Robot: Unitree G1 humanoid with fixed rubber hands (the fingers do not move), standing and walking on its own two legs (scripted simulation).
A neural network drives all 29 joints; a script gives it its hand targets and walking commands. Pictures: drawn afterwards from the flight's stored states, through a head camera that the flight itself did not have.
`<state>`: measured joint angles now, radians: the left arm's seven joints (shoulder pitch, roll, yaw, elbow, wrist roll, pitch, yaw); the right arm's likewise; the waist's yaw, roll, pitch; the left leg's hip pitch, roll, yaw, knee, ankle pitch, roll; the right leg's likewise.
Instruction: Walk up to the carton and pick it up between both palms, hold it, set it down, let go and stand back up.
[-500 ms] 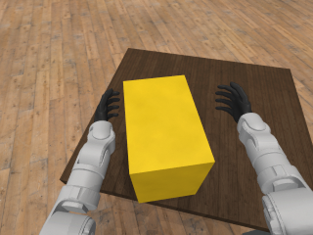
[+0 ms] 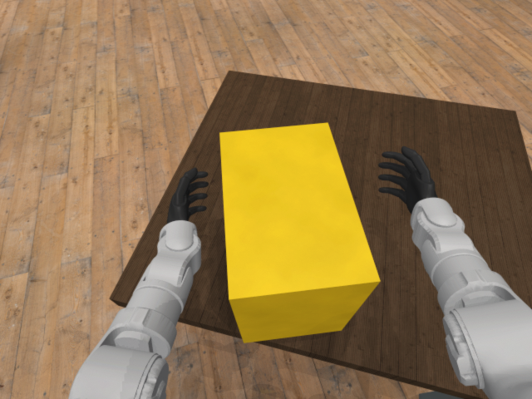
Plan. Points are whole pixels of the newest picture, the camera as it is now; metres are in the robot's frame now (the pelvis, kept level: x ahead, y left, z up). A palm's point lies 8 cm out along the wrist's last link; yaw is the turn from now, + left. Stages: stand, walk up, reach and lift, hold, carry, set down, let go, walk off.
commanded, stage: reach and lift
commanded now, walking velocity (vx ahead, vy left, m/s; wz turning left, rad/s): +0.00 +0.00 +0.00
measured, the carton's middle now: (284, 237) +0.40 +0.04 -0.06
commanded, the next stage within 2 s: none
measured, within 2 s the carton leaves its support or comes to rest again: neither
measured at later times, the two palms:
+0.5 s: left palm (199, 241) +0.37 +0.19 -0.06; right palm (380, 221) +0.47 -0.13 -0.07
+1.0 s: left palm (212, 241) +0.37 +0.17 -0.06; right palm (361, 225) +0.46 -0.10 -0.07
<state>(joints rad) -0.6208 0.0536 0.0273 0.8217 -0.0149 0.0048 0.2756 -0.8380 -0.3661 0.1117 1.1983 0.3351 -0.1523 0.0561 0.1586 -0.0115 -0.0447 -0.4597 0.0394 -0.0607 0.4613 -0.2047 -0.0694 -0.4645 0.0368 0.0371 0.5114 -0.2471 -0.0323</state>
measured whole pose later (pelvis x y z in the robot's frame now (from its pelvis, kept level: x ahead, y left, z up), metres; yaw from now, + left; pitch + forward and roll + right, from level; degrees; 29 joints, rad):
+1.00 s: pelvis +0.02 +0.00 -0.02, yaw +0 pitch +31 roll +0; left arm -0.62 -0.15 0.34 1.03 0.11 -0.45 0.22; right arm -0.84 -0.13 -0.29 1.35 -0.27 -0.61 -0.06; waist 0.17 0.04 -0.17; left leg -0.86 0.04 -0.06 0.57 -0.20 -0.07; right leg -0.83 0.04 0.04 0.55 -0.25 -0.02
